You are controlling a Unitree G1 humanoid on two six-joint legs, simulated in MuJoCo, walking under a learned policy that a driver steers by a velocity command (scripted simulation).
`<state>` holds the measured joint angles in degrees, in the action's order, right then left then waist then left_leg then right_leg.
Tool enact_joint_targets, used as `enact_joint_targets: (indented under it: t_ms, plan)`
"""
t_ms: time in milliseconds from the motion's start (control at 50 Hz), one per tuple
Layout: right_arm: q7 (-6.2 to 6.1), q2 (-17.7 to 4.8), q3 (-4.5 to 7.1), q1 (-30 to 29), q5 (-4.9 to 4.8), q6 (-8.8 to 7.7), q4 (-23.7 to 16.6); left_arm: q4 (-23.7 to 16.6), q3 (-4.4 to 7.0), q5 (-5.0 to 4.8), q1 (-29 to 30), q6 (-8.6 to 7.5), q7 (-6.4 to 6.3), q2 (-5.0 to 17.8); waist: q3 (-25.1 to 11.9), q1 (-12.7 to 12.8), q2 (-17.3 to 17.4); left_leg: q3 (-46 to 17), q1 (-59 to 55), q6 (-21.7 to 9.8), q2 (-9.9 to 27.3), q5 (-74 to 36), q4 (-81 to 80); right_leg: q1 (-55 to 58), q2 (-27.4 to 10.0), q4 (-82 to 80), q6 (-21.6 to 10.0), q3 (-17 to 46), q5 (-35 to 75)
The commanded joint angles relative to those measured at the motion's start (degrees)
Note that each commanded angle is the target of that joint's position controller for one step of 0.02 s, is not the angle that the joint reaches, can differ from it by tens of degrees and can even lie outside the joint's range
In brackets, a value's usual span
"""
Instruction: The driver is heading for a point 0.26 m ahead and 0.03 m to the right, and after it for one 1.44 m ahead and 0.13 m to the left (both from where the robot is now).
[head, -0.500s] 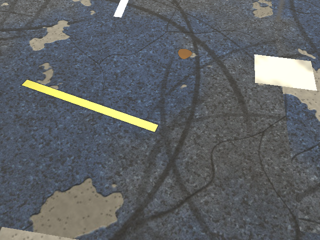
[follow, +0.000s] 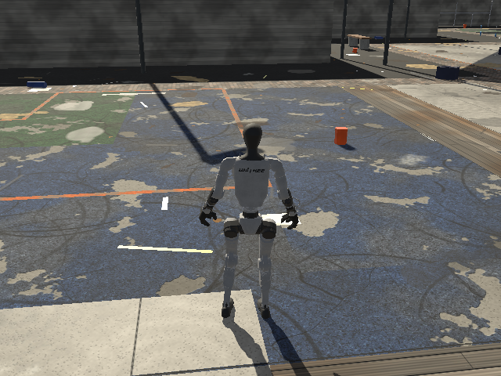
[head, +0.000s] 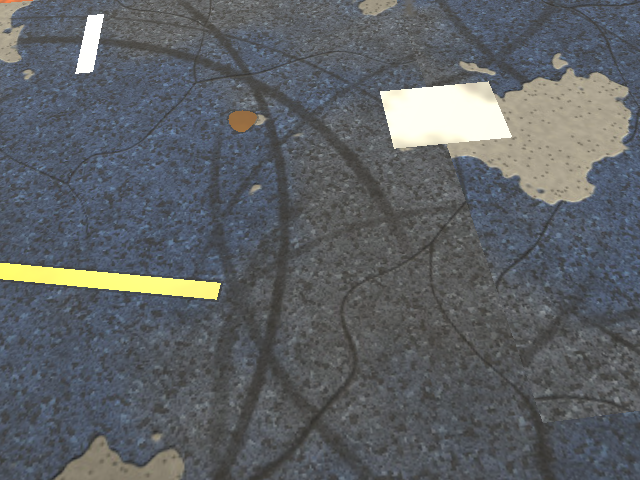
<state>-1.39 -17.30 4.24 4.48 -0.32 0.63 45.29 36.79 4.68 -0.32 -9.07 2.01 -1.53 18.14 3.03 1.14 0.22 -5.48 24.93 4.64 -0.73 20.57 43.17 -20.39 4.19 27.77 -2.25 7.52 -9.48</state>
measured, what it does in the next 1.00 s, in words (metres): walks ahead: left foot, then right foot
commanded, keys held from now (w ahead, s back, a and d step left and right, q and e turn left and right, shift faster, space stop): e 0.50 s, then q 0.04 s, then w+q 0.46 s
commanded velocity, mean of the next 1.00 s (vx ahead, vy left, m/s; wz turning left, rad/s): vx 0.13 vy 0.00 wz -0.24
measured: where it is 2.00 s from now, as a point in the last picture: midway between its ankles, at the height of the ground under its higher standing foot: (325, 365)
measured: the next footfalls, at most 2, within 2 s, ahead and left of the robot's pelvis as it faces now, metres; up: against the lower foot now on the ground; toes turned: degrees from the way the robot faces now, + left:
left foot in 0.08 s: +0.06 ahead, +0.14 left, +0.00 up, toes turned -8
right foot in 0.52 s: +0.00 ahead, -0.12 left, +0.00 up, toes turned -21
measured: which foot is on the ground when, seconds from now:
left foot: up 0.00-0.06, down 0.08-0.52, up 0.54-1.00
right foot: down 0.00-0.08, up 0.10-0.50, down 0.52-1.00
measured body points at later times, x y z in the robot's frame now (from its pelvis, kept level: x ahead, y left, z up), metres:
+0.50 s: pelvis +0.00 +0.01 +0.00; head +0.04 -0.01 +0.45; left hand +0.25 +0.22 -0.09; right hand +0.04 -0.31 -0.11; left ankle +0.03 +0.15 -0.74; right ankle -0.04 -0.11 -0.73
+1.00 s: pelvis +0.10 -0.03 +0.00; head +0.12 -0.03 +0.45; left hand +0.21 +0.24 -0.12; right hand +0.19 -0.32 -0.11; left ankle +0.27 +0.09 -0.70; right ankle -0.04 -0.11 -0.74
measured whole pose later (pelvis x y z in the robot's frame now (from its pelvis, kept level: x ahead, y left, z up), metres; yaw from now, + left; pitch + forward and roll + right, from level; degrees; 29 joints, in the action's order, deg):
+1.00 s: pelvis +0.10 -0.03 +0.00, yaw -11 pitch +1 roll -1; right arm 2.2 -16.1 3.6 11.0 -1.3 -1.2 44.7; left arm 45.4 4.2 0.0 -18.8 -3.7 -0.7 15.8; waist 0.1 2.7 1.1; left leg -0.8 35.6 1.1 5.0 4.1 41.8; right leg 4.7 -0.2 10.7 -0.1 -10.6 -16.7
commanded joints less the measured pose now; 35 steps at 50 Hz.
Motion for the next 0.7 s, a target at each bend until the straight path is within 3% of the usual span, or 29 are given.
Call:
enact_joint_targets:
  t_ms: [20, 60, 80, 100, 120, 140, 160, 180, 200, 260, 320, 360, 440, 480, 500, 520, 540, 560, 580, 600, 620, 660, 700]
  plan:
    - [0.65, -5.46, 1.39, 1.04, -0.25, -1.45, -3.4, -4.24, 2.58, -0.18, 1.64, -0.18, -0.07, 9.57, -9.18, -0.31, -10.36, 0.92, -3.34, -0.89, -1.39, -0.36, -6.28, 8.23, -13.48, -6.26, -9.93, 18.14, 7.15]
    - [1.22, -5.47, 1.69, 4.88, -0.2, -2.14, -2.33, -4.71, 2.27, -0.84, 3.35, 0.37, -0.3, 9.0, -9.18, -2.79, -10.01, 2.17, -9.95, -2.51, -1.47, -7.54, -18.16, 6.66, -11.29, -3.25, -7.49, 18.56, 7.34]
    - [1.16, -7.63, 2.37, 6.86, 0.32, -2.24, -1.84, -4.74, 1.86, -0.92, 2.25, 0.53, -0.49, 7.6, -9.55, -2.88, -7.29, -0.64, -15.63, -4.36, 3.08, -11.76, -22.59, 2.89, -8.67, 0.26, -4.66, 16.66, 1.61]
    - [0.65, -11.73, 3.15, 7.13, 1.24, -1.82, -2.39, -4.46, 0.95, -0.22, -1.04, 0.58, -0.34, 3.94, -10.21, -0.39, 6.12, -12.6, -21.31, -9.19, 16.27, -17.71, -25.45, -4.85, -1.62, 13.7, -0.92, 7.76, -15.71]
    - [0.87, -13.61, 3.39, 5.44, 3.18, -1.66, -2.61, -6.5, 2.03, -0.6, -0.14, -0.07, -0.3, 6.92, -6.38, 0.19, 17.71, -24.89, -15.98, -18.67, 24.09, -23.25, -27.8, -14.12, 3.22, 24.95, 1.8, 0.77, -27.75]
    - [0.64, -10.1, 2.44, 2.12, 3.02, -2.0, -4.65, -4.91, 3.3, -0.1, -1.4, -0.34, -0.3, 11.08, -5.47, 0.36, 11.41, -21.65, -14.69, -20.04, 23.44, -23.29, -27.46, -13.71, -0.38, 34.39, 3.18, 2.93, -24.82]
    - [0.27, -7.51, 1.78, -0.58, 2.23, -2.01, -5.16, -3.52, 3.93, -0.52, -2.38, -0.04, -0.18, 11.75, -4.68, 1.43, 8.44, -15.16, -14.25, -17.5, 19.77, -22.65, -26.28, -13.84, -0.73, 38.03, 3.94, 2.18, -20.89]
    - [-0.02, -6.56, 1.46, -1.74, 1.43, -1.92, -5.72, -2.08, 3.76, -0.51, -3.68, 0.64, -0.42, 10.14, -4.34, 1.64, 7.02, -10.38, -15.26, -15.39, 16.52, -20.91, -25.59, -14.36, -1.15, 40.44, 5.11, 1.26, -17.95]
    - [-0.35, -6.05, 1.22, -1.66, 0.67, -1.83, -5.67, -2.09, 3.42, -0.41, -3.62, 1.09, -0.38, 8.89, -3.55, 0.85, 7.12, -8.16, -16.47, -15.37, 15.9, -22.36, -25.3, -16.13, -1.58, 42.51, 6.18, 0.91, -15.53]
    - [-1.33, -6.52, 1.17, 2.34, 1.05, -0.95, -5.13, -4.27, 2.23, -1.37, 0.46, 1.15, 0.15, 5.8, -3.69, -2.0, 8.52, -2.53, -20.81, -16.38, 14.56, -25.67, -25.61, -17.46, -3.06, 37.39, 8.06, -3.14, -12.41]
    - [-1.45, -8.67, 1.96, 4.79, 1.09, -0.28, -4.92, -6.12, 1.41, -1.01, 3.08, 1.02, 0.69, 4.55, -5.71, -4.1, 9.23, -1.01, -25.48, -17.48, 16.81, -28.64, -25.01, -15.39, -5.44, 28.84, 8.82, -4.83, -13.34]
    - [-0.96, -10.18, 2.53, 3.91, 0.8, -0.02, -5.31, -6.77, 0.93, -0.75, 3.28, 1.06, 1.22, 3.93, -6.25, -4.23, 9.7, 1.28, -23.73, -17.47, 17.56, -29.88, -24.93, -10.39, -6.4, 23.14, 8.24, -6.91, -13.96]
    - [0.22, -11.56, 3.15, 3.16, -0.31, -0.01, -5.32, -6.98, 1.42, -0.91, 1.54, 1.71, 2.06, 5.16, -6.32, -3.41, 10.53, 3.86, -21.46, -16.43, 18.84, -31.0, -22.97, -2.62, -5.7, 12.88, 5.85, -10.38, -12.19]
    - [0.46, -11.52, 3.21, 1.87, -1.49, -0.13, -5.14, -6.17, 1.83, -0.92, -1.46, 2.0, 2.53, 5.08, -6.5, -0.97, 9.62, 5.95, -19.75, -13.78, 18.5, -29.33, -18.8, 3.54, -4.67, 2.4, 3.1, -11.95, -5.29]
    - [0.59, -9.95, 2.84, 3.48, -1.77, -0.34, -4.28, -5.25, 2.45, -0.79, -3.86, 2.01, 2.28, 6.01, -7.16, -0.05, 7.35, 8.39, -16.48, -10.73, 16.84, -25.05, -14.23, 9.81, -3.5, -3.57, 1.09, -11.39, 0.43]
    - [0.96, -6.9, 1.85, 6.66, -0.37, -0.54, -3.36, -5.0, 3.45, -0.75, -5.91, 1.78, 1.56, 9.49, -8.87, -0.43, -2.53, 12.64, -6.52, -5.9, 12.59, -13.73, -3.73, 21.07, -8.89, -6.8, -1.88, -2.1, 16.13]
    - [1.47, -2.53, -0.18, 6.12, 3.01, -0.78, -5.84, -7.05, 3.65, 0.16, -5.18, 1.27, 0.62, 14.3, -9.97, -2.08, -19.76, 14.07, 9.3, -0.6, 5.02, 18.5, 12.55, 27.69, -24.76, -3.92, -10.61, 16.96, 41.38]
    - [0.94, -6.52, 1.05, 2.16, 1.26, -0.79, -6.38, -6.41, 2.76, 1.62, -8.09, -0.22, 1.27, 11.06, -14.75, 3.46, -12.92, 6.29, 10.75, -0.39, 4.17, 19.31, 21.25, 22.68, -28.39, -6.87, -18.42, 18.22, 28.35]
    - [1.05, -8.27, 1.63, 1.18, -0.51, -0.69, -6.08, -4.49, 2.12, 1.23, -8.64, -1.36, 1.56, 9.23, -11.53, 3.05, -9.71, 5.24, 12.71, -1.38, 5.57, 15.16, 23.24, 21.63, -24.58, -9.89, -16.2, 14.52, 10.49]
    - [1.36, -7.97, 1.75, 1.39, -0.84, -0.73, -5.35, -2.72, 1.59, 0.28, -7.59, -2.02, 1.45, 7.27, -8.64, 2.25, -8.8, 4.88, 14.57, -2.41, 6.67, 10.09, 21.24, 20.53, -21.15, -12.43, -12.48, 12.05, -7.76]
    - [1.44, -8.11, 1.83, 0.94, -0.75, -0.66, -4.42, -2.31, 0.99, -0.14, -6.12, -2.42, 1.2, 6.32, -5.58, 2.15, -9.01, 4.67, 15.74, -2.73, 7.25, 5.35, 19.88, 19.24, -19.6, -14.97, -10.41, 11.22, -17.07]
    - [1.79, -8.38, 2.02, 2.09, -0.95, -1.02, -3.57, -1.83, 0.54, 0.5, -4.52, -3.28, 0.53, 6.44, -2.07, 0.98, -10.1, 4.61, 15.3, -2.83, 6.57, -3.08, 19.56, 16.67, -18.57, -19.15, -9.31, 9.28, -18.57]
    - [1.91, -7.67, 1.98, 3.05, -1.39, -1.84, -2.69, -1.14, 0.47, 1.32, -4.98, -4.62, 0.13, 5.87, -1.3, 0.72, -7.97, 3.03, 17.01, -3.11, 6.3, -8.2, 17.64, 18.55, -18.76, -20.77, -8.73, 6.41, -14.61]
Keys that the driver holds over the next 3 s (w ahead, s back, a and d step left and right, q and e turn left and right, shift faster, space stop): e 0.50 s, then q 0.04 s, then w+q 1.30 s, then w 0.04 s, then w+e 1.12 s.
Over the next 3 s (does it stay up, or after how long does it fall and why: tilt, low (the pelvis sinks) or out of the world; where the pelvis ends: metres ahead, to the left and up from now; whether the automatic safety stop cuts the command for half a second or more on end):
stays up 1.18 0.14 0.01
